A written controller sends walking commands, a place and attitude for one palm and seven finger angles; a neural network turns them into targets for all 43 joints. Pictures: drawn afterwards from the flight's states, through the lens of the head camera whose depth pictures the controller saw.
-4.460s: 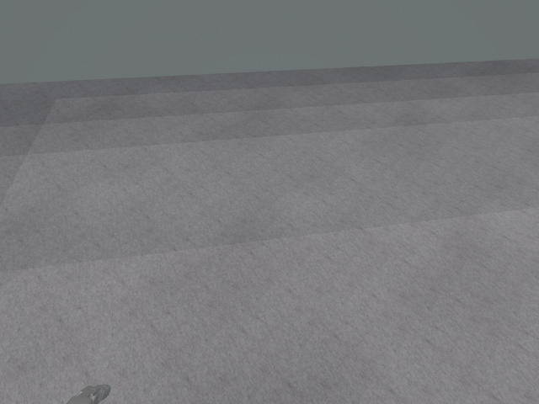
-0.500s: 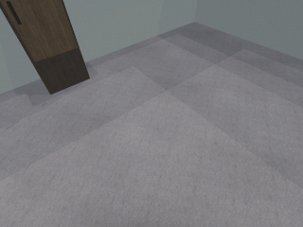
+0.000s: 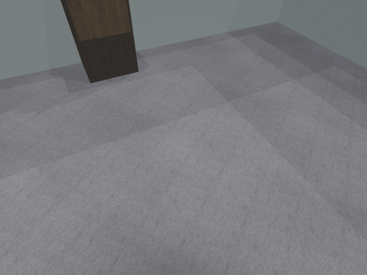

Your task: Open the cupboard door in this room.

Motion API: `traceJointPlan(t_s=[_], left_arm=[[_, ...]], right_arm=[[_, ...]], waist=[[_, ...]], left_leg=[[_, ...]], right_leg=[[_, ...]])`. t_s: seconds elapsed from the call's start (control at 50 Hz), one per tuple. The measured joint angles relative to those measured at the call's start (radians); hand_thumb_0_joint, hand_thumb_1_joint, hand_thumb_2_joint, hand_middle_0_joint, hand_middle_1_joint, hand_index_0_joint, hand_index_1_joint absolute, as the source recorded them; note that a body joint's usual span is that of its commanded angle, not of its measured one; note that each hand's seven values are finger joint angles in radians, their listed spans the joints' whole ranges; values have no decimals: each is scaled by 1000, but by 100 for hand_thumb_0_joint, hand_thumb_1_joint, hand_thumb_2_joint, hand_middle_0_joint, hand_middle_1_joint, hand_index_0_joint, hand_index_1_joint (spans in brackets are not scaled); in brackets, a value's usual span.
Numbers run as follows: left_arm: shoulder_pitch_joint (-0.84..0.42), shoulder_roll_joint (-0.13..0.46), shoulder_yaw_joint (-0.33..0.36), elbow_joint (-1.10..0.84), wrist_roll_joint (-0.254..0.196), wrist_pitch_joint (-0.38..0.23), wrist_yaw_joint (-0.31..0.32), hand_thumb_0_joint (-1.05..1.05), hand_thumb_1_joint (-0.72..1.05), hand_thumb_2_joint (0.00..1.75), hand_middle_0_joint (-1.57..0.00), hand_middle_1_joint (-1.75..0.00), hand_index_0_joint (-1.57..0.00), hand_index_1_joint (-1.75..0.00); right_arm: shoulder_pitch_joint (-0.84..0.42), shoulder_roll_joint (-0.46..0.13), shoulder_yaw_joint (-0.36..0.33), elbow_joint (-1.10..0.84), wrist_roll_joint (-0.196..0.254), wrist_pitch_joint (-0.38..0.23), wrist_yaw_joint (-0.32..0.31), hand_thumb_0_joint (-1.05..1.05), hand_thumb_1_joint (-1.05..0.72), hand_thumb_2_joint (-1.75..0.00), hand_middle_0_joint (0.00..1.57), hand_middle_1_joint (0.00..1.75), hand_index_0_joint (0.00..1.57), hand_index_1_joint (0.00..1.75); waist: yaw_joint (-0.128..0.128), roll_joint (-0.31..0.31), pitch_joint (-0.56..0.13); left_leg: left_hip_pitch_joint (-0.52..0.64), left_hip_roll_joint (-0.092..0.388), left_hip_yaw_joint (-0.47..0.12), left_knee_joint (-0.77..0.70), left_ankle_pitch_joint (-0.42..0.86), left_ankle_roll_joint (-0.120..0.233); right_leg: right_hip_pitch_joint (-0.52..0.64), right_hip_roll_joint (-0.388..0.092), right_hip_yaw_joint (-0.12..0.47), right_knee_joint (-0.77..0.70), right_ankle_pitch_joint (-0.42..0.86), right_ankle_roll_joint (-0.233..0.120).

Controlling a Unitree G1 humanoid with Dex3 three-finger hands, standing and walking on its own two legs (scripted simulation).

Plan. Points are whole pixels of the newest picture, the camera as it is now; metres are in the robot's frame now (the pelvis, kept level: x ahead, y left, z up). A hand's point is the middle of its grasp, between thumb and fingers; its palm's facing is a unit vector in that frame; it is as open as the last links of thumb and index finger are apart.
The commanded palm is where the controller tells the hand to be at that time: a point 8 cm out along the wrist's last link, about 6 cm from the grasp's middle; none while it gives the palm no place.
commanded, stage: stand and wait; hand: left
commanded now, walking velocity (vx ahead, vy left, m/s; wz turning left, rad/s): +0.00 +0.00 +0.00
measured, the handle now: out of the picture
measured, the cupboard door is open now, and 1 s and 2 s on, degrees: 0 0 0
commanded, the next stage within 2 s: turn or walk to find it in 0.16 s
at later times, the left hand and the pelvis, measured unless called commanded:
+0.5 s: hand out of the picture +0.01 +0.23 -0.16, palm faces +0.13 -0.96 -0.24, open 7.4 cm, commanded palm none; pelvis -0.04 +0.03 +0.01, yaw +7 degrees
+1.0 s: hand out of the picture -0.12 +0.13 -0.16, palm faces +0.26 -0.95 -0.20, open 7.4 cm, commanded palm none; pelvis -0.07 -0.03 +0.01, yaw +12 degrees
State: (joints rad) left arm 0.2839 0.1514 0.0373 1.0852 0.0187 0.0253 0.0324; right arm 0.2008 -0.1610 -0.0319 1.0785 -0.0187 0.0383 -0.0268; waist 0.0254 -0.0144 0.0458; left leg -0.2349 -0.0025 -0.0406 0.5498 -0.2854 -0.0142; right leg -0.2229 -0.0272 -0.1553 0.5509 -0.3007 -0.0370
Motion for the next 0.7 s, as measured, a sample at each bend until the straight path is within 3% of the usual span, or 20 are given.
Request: traceJointPlan(t_s=[0.12, 0.16, 0.22, 0.28, 0.36, 0.48, 0.56, 0.62, 0.64, 0.7], left_arm=[[-18, 25, 6, -23, 12, -7, 3, 0, 90, 90, -20, -30, -20, -30], [-23, 34, 5, -21, 11, -7, 3, 0, 90, 90, -20, -30, -20, -30], [-29, 47, 3, -14, 0, 6, 3, 0, 90, 90, -20, -30, -20, -30], [-44, 46, 1, -12, 2, 23, 0, 0, 90, 90, -20, -30, -20, -30], [-76, 43, 3, -34, 2, 21, -5, 0, 90, 90, -20, -30, -20, -30], [-121, 47, 10, -72, -2, 21, -4, 0, 90, 90, -20, -30, -20, -30], [-142, 43, 8, -90, -6, 18, -1, 0, 90, 90, -20, -30, -20, -30], [-134, 39, 1, -93, -7, 3, 1, 0, 90, 90, -20, -30, -20, -30], [-129, 31, -2, -87, -4, -4, 3, 0, 90, 90, -20, -30, -20, -30], [-92, 8, -17, -74, 2, -7, 2, 0, 90, 90, -20, -30, -20, -30]], right_arm=[[-7, -14, -10, -27, -4, 9, 8, 1, -91, -90, 20, 30, 20, 30], [-2, -13, -7, -25, -2, 1, 10, 1, -91, -90, 20, 30, 20, 30], [7, 4, 4, -19, -6, -15, 7, 1, -91, -90, 20, 30, 20, 30], [19, 6, 7, -22, -7, -22, -2, 1, -93, -90, 20, 30, 20, 30], [33, 1, 10, -22, -8, -21, -2, 1, -93, -90, 20, 30, 20, 30], [47, -5, -2, -32, -9, -14, 6, 1, -92, -90, 20, 30, 20, 30], [54, -18, -13, -34, -12, -7, 8, 1, -91, -90, 20, 30, 20, 30], [64, -28, -19, -29, -8, -3, 10, 1, -91, -90, 20, 30, 20, 30], [65, -34, -22, -25, -4, -2, 11, 1, -91, -90, 20, 30, 20, 30], [78, -45, -27, -14, -3, 16, 14, 1, -91, -90, 20, 30, 20, 30]], waist=[[-4, 16, 1], [-7, 7, -1], [1, -25, -4], [-15, -17, -12], [-31, 6, -8], [-54, 18, 6], [-66, 28, 8], [-62, 27, -5], [-60, 41, -5], [-58, 61, -27]], left_leg=[[-52, 19, 41, 124, -100, 5], [-24, 20, 57, 61, -31, 11], [-1, -10, 83, 28, -5, 47], [12, -24, 78, -35, 26, 66], [7, -32, 48, -107, 88, 73], [-21, -44, 13, -148, 142, 62], [-41, -49, -9, -147, 163, 43], [-58, -57, -14, -121, 162, 20], [-66, -51, -21, -96, 154, 11], [-96, -40, -23, 35, -31, -1]], right_leg=[[-6, -20, -37, 8, 7, 9], [-9, -35, -40, 26, 1, 25], [-24, -56, 6, 76, -55, 51], [-71, -43, 63, 227, -155, 61], [-108, -29, 106, 336, -172, 76], [-112, -22, 139, 322, -174, 94], [-75, -9, 145, 207, -160, 88], [4, -6, 136, 8, -52, 80], [19, 4, 128, -26, 5, 63], [42, 14, 102, -33, 8, 6]])
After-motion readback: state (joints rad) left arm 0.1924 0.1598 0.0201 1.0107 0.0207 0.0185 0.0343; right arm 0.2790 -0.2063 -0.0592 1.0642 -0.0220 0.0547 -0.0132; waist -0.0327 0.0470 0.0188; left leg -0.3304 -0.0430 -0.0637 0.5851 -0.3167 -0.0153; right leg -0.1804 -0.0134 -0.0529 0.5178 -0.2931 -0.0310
